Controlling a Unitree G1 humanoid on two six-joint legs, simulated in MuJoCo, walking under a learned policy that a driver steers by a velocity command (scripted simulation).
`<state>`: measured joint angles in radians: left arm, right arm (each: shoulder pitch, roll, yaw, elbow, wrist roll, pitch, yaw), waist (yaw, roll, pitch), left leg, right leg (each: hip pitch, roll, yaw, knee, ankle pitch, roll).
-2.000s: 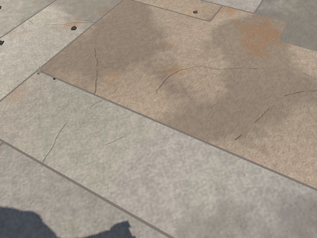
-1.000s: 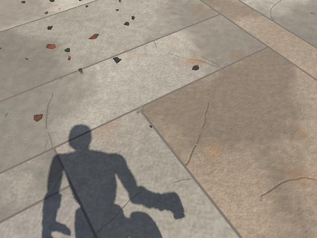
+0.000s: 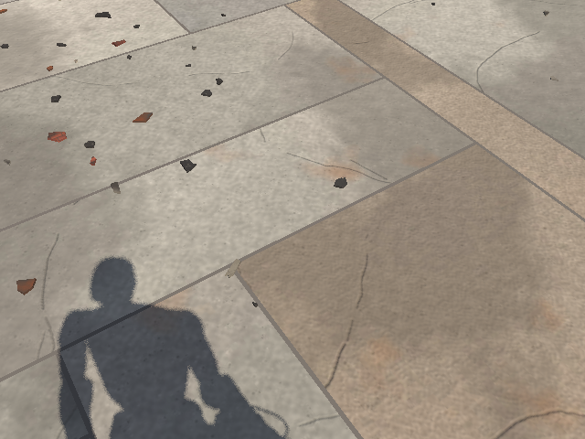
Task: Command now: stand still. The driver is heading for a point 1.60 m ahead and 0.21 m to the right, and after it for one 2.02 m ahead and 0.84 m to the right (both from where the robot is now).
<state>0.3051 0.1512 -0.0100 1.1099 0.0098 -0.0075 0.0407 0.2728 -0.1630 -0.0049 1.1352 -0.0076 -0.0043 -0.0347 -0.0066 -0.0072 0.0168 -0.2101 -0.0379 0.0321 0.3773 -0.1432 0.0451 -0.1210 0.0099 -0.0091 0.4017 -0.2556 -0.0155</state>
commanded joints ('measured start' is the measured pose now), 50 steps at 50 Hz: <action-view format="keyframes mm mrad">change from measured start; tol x8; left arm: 1 67 76 10 -2 0 -5 4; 28 115 37 5 43 1 -6 12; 36 239 125 54 40 7 -2 5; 50 114 -4 26 0 8 -6 -12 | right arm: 1 47 -76 -11 -3 0 -4 -5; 32 82 -58 -21 31 -5 10 -5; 38 -54 -26 -22 -85 -28 -37 26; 45 366 -111 -53 16 -5 -56 3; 50 125 -32 1 -48 -16 -65 -17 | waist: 1 0 1 47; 30 5 0 58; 36 65 -156 207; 42 -50 -67 132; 44 -81 224 46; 47 -29 63 57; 50 33 78 37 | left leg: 1 56 114 -130 -59 36 11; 28 59 117 -125 -48 58 7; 32 -30 52 -93 14 -389 40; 34 -171 30 -81 94 -471 48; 37 -330 35 22 339 -249 28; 39 -321 57 5 335 -266 30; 42 57 3 39 74 -87 28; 44 318 268 -326 -49 175 117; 45 294 396 -452 -71 406 193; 50 119 261 -157 -75 660 137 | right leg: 1 -104 -102 98 -92 65 -33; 28 -85 -98 95 -92 87 -36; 34 -139 -120 219 -140 -535 -131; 36 -42 -260 403 -255 -575 -200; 38 -20 -308 430 -271 -405 -228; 42 -142 -170 172 -29 147 -118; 43 -219 -110 92 97 152 -72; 45 -363 16 -45 483 -346 -7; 47 -340 -31 16 586 -306 -6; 50 -236 -52 8 457 -177 9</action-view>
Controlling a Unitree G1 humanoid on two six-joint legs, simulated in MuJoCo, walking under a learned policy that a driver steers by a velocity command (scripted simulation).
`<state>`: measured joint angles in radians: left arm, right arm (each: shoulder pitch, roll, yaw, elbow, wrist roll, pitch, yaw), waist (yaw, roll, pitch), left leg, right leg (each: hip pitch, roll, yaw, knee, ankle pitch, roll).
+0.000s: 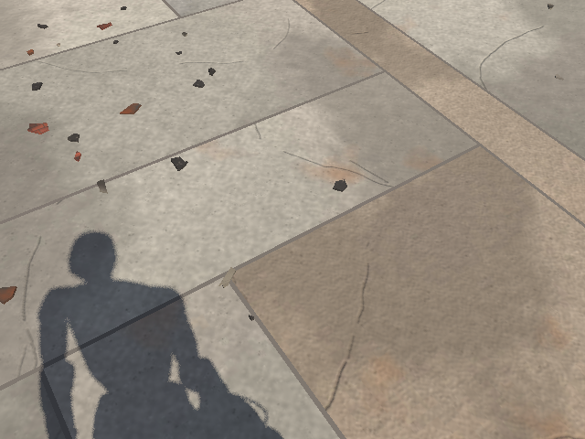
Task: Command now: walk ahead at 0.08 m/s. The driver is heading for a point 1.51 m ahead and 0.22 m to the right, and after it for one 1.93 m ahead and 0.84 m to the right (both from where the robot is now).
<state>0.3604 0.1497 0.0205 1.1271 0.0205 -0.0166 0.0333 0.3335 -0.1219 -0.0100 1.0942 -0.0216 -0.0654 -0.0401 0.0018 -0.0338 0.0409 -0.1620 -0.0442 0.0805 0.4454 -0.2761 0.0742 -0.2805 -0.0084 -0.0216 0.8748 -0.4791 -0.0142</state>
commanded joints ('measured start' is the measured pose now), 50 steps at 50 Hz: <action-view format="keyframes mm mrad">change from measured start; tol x8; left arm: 1 62 0 -6 -14 -8 9 -3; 11 -45 58 -10 -10 -13 19 7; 50 -5 41 -5 28 -6 17 5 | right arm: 1 67 -70 13 -5 -3 -6 -13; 10 172 -33 19 31 14 28 -9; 50 189 -92 -1 80 7 51 -12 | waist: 1 30 113 0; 7 39 126 -14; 11 -13 -75 66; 50 -27 111 98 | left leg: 1 77 248 -172 -128 842 96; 6 49 220 -132 -71 783 68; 10 -94 119 -125 -144 160 0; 17 71 142 -123 -107 397 -14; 46 46 151 -128 -149 248 -15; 50 33 153 -206 -204 -285 56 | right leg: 1 -49 -24 9 -71 65 11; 5 38 -1 -26 -271 160 9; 7 155 -20 -17 -419 365 0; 10 207 -127 91 -414 618 -46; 12 130 -106 85 -442 540 -42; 17 178 -99 76 -448 638 -42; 46 147 -92 75 -514 488 -37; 50 15 4 -2 -389 61 -56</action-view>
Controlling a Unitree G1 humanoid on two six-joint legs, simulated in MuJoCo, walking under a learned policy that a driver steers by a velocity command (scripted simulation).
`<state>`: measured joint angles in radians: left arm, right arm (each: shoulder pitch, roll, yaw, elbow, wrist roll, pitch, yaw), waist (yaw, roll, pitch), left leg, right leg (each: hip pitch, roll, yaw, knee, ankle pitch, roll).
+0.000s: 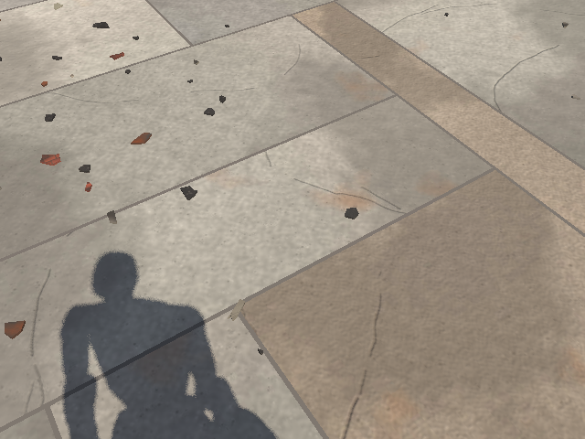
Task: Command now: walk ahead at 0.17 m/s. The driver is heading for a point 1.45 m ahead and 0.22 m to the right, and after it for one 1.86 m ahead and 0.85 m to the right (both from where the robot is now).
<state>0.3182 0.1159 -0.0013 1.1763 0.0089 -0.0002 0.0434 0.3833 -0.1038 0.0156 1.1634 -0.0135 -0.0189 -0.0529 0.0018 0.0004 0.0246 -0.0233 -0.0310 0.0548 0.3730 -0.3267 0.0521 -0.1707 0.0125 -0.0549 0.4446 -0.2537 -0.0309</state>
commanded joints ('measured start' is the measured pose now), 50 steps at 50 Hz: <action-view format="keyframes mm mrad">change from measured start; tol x32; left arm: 1 6 66 18 -42 13 0 -13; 11 -143 86 52 -216 5 -57 -71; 16 403 290 128 -83 22 -71 -43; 21 51 137 66 -154 5 -82 -49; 50 190 44 44 -114 25 -18 -31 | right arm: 1 175 -133 -38 15 0 8 3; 35 -429 -102 -59 -308 -5 -32 89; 42 135 -286 -123 -153 -59 -87 48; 50 -103 -114 -51 -155 -3 -85 40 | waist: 1 -47 123 167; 13 64 84 146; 16 182 -333 -94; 37 20 -75 125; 43 -86 177 -429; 50 61 34 -58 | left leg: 1 -103 203 -274 -192 -398 120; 12 -136 268 -175 -178 74 145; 15 -369 120 9 345 343 64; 16 -568 -34 76 755 -113 13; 18 -658 71 -86 934 -58 57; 39 -371 -20 83 181 229 80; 43 395 503 -555 102 1137 355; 50 -247 263 -98 -104 935 182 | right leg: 1 -207 10 -8 129 -230 -37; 7 -551 -92 20 403 -182 -38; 14 133 51 -103 124 -2 -59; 16 398 -373 611 -230 -394 -205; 18 158 -386 645 -308 -491 -200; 39 271 -209 28 -46 1020 -118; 41 114 -143 3 329 796 -74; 43 -274 86 58 960 -351 -26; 50 -111 -45 78 619 -109 0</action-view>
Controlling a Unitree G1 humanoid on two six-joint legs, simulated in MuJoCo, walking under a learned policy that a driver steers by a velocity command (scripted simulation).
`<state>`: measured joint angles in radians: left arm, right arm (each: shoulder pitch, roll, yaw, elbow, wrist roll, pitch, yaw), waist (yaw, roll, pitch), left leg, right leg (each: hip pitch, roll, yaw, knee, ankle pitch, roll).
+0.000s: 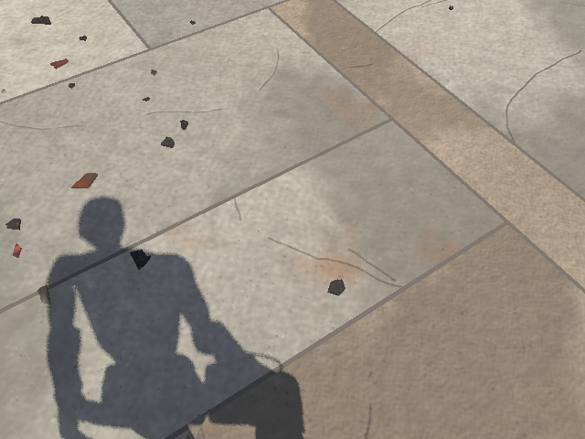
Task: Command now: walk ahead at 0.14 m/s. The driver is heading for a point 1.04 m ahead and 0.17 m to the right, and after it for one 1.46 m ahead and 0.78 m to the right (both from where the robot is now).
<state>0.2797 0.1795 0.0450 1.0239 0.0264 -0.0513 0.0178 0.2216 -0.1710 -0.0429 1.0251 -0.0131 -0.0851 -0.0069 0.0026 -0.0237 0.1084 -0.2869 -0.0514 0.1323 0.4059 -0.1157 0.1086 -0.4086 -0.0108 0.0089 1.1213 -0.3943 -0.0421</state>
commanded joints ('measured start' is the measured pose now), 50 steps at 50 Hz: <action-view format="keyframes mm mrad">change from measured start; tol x8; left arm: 1 220 -20 -5 37 4 42 -3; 9 47 16 -21 25 -5 65 15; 33 106 8 -44 108 -19 20 26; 41 254 99 11 124 -11 36 14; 50 88 90 21 59 -17 -7 1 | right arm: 1 53 -65 9 -17 -9 -23 -5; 14 216 -12 31 39 8 48 -16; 35 189 -16 33 115 3 66 -32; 45 57 -29 8 -22 -13 21 19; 50 315 -15 -11 57 -2 10 14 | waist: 1 72 71 -147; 9 16 117 -96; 14 -36 -90 -16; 34 -9 20 -51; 41 58 -124 119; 50 -110 0 -9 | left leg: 1 4 271 -149 -135 729 121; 4 11 248 -125 -136 589 97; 9 -36 256 -207 -183 -31 84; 11 -79 232 -221 -164 -160 33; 17 149 140 -159 -94 -27 -41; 34 151 147 -151 -96 -51 -61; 38 -23 70 -102 37 -458 -27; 44 -265 107 -104 386 -350 -17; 47 -84 82 -65 229 -265 -24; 50 340 27 -33 36 -188 -34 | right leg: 1 141 -18 5 -122 42 15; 9 216 -25 -39 -513 117 19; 12 335 -107 47 -749 284 13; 15 129 -123 93 -800 228 -3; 33 235 -98 64 -813 344 -14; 37 188 -67 92 -826 -172 -69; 40 224 -225 334 -967 -444 -170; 43 258 -324 437 -1024 -321 -233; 46 251 -262 294 -996 -141 -182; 50 -48 -114 85 -762 -88 -115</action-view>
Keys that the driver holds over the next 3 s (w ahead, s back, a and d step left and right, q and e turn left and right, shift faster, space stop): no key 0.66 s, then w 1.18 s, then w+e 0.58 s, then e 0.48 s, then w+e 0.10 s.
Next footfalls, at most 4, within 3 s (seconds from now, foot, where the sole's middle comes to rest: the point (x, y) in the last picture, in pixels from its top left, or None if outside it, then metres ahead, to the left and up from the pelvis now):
0.24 right None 0.11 -0.13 -0.77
1.00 left None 0.19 0.09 -0.77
1.48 right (328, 390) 0.54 -0.07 -0.77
2.06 left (259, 269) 0.86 0.10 -0.77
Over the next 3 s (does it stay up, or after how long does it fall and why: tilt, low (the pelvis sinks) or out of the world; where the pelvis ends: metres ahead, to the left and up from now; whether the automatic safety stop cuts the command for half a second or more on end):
stays up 1.02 -0.07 0.00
